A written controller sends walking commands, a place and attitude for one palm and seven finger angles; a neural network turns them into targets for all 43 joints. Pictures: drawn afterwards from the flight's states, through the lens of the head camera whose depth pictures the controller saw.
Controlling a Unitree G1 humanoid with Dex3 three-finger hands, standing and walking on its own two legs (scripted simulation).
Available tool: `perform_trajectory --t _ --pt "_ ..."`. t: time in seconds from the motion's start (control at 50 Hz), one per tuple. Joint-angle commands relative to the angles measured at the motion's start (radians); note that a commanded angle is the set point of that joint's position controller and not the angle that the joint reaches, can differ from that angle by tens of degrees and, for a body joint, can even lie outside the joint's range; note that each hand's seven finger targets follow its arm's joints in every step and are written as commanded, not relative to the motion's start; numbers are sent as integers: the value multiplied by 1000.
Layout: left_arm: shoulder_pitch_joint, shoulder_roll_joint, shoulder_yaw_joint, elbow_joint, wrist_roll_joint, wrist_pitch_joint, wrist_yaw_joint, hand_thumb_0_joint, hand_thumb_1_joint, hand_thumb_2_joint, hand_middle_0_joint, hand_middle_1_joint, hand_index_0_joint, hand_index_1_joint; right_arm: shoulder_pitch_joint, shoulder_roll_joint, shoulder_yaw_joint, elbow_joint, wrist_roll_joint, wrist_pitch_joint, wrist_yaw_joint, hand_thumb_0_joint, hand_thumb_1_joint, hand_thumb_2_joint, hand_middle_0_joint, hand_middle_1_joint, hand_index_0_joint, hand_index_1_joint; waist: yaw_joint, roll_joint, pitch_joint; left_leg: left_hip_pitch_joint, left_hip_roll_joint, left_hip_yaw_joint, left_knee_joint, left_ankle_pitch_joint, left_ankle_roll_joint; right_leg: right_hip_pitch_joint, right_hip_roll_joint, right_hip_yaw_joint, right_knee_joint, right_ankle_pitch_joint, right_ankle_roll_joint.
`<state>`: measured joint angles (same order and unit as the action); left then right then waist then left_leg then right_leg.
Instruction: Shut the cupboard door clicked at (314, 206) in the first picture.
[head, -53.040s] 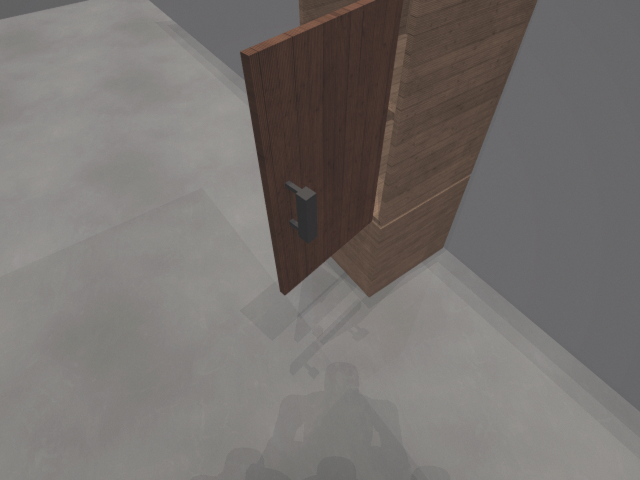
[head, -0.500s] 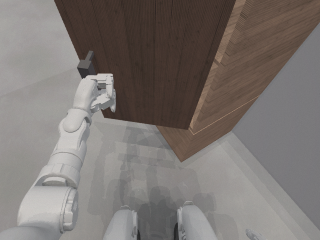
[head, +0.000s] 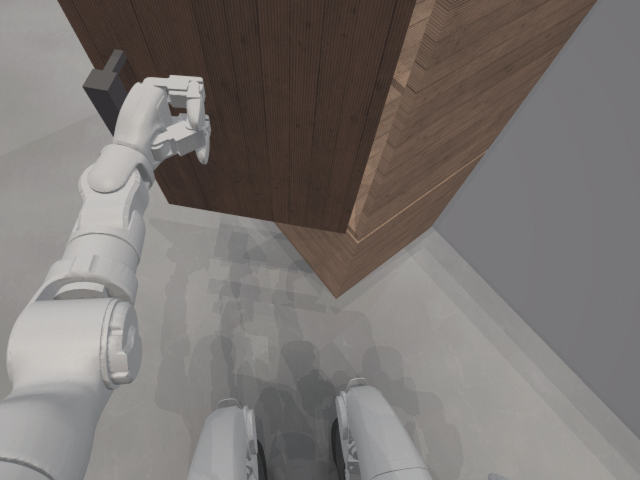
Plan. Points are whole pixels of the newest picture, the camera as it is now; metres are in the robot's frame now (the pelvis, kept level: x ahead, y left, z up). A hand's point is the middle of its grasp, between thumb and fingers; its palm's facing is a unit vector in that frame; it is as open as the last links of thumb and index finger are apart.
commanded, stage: push the door shut along its arc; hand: left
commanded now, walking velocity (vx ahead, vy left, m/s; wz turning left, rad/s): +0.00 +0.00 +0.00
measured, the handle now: (128, 106) +0.57 +0.17 +0.07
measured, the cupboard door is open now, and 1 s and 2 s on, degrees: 43 23 23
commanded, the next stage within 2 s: pull the fist back off the door in 0.60 s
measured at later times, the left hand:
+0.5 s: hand (220, 106) +0.55 +0.06 +0.08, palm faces -0.44 -0.90 -0.04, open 3.3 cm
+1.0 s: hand (248, 96) +0.58 +0.03 +0.07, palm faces +0.05 -1.00 -0.07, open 3.2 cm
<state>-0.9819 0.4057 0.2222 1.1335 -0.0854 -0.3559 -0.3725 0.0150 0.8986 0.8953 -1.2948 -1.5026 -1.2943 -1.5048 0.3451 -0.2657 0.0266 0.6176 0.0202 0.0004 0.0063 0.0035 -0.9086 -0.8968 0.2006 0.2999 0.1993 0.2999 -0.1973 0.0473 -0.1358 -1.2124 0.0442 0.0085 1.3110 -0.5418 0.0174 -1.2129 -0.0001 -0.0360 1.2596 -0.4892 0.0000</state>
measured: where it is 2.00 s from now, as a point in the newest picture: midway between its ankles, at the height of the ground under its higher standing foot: outside the picture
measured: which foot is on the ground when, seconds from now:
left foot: down 0.00-1.00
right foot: down 0.00-1.00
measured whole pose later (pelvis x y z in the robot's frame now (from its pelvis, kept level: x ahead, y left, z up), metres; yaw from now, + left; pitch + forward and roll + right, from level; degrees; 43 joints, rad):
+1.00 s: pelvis +0.01 +0.00 -0.01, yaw -1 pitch +31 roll -2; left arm -1.13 0.26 0.28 1.16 0.12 -0.39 0.24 0.02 0.92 0.91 -1.29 -1.50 -1.30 -1.51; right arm 0.43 -0.21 0.01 0.64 -0.11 -0.03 0.13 0.00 -0.91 -0.90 0.20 0.30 0.20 0.30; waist -0.25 0.08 -0.15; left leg -1.32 0.05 0.01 1.35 -0.56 0.01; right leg -1.33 0.01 -0.03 1.30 -0.50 0.00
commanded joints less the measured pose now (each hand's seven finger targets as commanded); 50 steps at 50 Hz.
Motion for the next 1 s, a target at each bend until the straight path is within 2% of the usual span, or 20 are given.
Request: perform_trajectory --t 0.0,0.06,0.08,0.18,0.2,0.32,0.42,0.48,0.56,0.6,0.68,0.7,0.72,0.74,0.76,0.8,0.84,0.9,0.94,0.98 --pt "-527 189 23 -160 -6 -35 -4 0 900 900 -1300 -1500 -1300 -1500 151 -179 -62 -52 -7 -27 -16 0 -900 -900 200 300 200 300 -52 43 -483 310 -26 -64 -127 244 31 188 28 23 -169 160 -31" --pt "-589 206 32 -183 -8 -31 -13 0 900 900 -1300 -1500 -1300 -1500 166 -180 -61 -49 -13 -36 -16 0 -900 -900 200 300 200 300 -59 77 -545 345 -24 -70 -111 285 31 179 32 20 -153 188 -32" --pt "-588 237 56 -175 -4 -27 -16 0 900 900 -1300 -1500 -1300 -1500 173 -182 -62 -48 -15 -36 -17 0 -900 -900 200 300 200 300 -53 73 -559 343 -23 -71 -106 299 31 190 33 20 -147 199 -33" --pt "-658 196 7 -199 -1 -2 -39 0 900 900 -1300 -1500 -1300 -1500 188 -183 -65 -36 -19 -44 -17 0 -900 -900 200 300 200 300 -75 121 -602 401 -20 -81 -93 345 29 150 37 9 -138 225 -33" --pt "-654 203 11 -184 2 5 -40 0 900 900 -1300 -1500 -1300 -1500 189 -185 -64 -34 -20 -44 -17 0 -900 -900 200 300 200 300 -68 134 -598 405 -20 -85 -95 342 25 142 37 6 -137 216 -36" --pt "-768 160 -36 -150 8 39 -45 0 900 900 -1300 -1500 -1300 -1500 205 -187 -61 -6 -28 -56 -23 0 -900 -900 200 300 200 300 -118 115 -549 393 -17 -95 -82 315 31 75 44 -7 -137 188 -35" --pt "-827 142 -52 -106 12 52 -49 0 900 900 -1300 -1500 -1300 -1500 218 -192 -58 10 -36 -71 -27 0 -900 -900 200 300 200 300 -139 134 -542 404 -19 -107 -72 308 30 17 47 -17 -127 168 -40" --pt "-860 141 -55 -123 14 48 -56 0 900 900 -1300 -1500 -1300 -1500 225 -194 -61 17 -43 -81 -26 0 -900 -900 200 300 200 300 -137 175 -594 454 -17 -116 -60 359 26 -6 48 -23 -109 190 -44" --pt "-889 109 -79 -116 21 58 -60 0 900 900 -1300 -1500 -1300 -1500 233 -197 -64 29 -46 -87 -24 0 -900 -900 200 300 200 300 -152 189 -608 487 -12 -132 -52 386 23 -50 49 -33 -94 198 -45" --pt "-909 119 -72 -124 22 70 -56 0 900 900 -1300 -1500 -1300 -1500 236 -196 -64 30 -49 -88 -22 0 -900 -900 200 300 200 300 -151 210 -612 480 -15 -126 -47 387 23 -47 50 -33 -93 201 -45" --pt "-951 110 -78 -101 36 88 -46 0 900 900 -1300 -1500 -1300 -1500 245 -196 -63 42 -52 -89 -23 0 -900 -900 200 300 200 300 -172 193 -607 465 -14 -127 -38 383 27 -57 53 -36 -91 203 -44" --pt "-902 166 122 -107 -26 97 141 0 900 900 -1300 -1500 -1300 -1500 295 -176 -50 10 -65 -92 -10 0 -900 -900 200 300 200 300 -105 216 -630 417 -5 -132 -71 348 9 1 43 -24 -93 200 -36" --pt "-831 112 85 -71 2 103 231 0 900 900 -1300 -1500 -1300 -1500 281 -168 -49 5 -70 -90 11 0 -900 -900 200 300 200 300 -103 204 -621 394 -4 -136 -85 325 1 10 40 -28 -92 183 -30" --pt "-790 85 81 -63 11 100 282 0 900 900 -1300 -1500 -1300 -1500 279 -165 -52 3 -73 -86 24 0 -900 -900 200 300 200 300 -96 194 -619 404 -2 -147 -96 337 -3 5 39 -31 -83 184 -29" --pt "-761 48 95 -62 6 96 335 0 900 900 -1300 -1500 -1300 -1500 282 -163 -57 0 -83 -79 35 0 -900 -900 200 300 200 300 -101 143 -610 386 -1 -138 -92 338 -2 20 37 -33 -91 190 -22" --pt "-746 29 121 -115 27 58 459 0 900 900 -1300 -1500 -1300 -1500 285 -156 -65 -13 -101 -69 58 0 -900 -900 200 300 200 300 -87 113 -626 357 -7 -118 -93 347 -4 75 36 -27 -103 213 -14" --pt "-755 27 134 -181 95 -20 590 0 900 900 -1300 -1500 -1300 -1500 287 -146 -71 -19 -125 -70 80 0 -900 -900 200 300 200 300 -71 132 -651 364 -10 -107 -83 372 -9 80 38 -22 -95 234 -10" --pt "-765 1 36 -249 227 -118 657 0 900 900 -1300 -1500 -1300 -1500 307 -142 -94 3 -142 -51 111 0 -900 -900 200 300 200 300 -88 158 -685 426 -9 -93 -82 438 -12 104 36 -18 -100 287 -11" --pt "-730 16 23 -252 249 -145 636 0 900 900 -1300 -1500 -1300 -1500 314 -149 -107 4 -137 -33 114 0 -900 -900 200 300 200 300 -88 127 -704 431 -16 -76 -95 433 -6 184 36 -6 -122 328 -13" --pt "-698 25 29 -188 225 -126 598 0 900 900 -1300 -1500 -1300 -1500 304 -150 -107 8 -121 -13 106 0 -900 -900 200 300 200 300 -90 82 -664 375 -24 -61 -118 362 0 257 34 4 -153 322 -11"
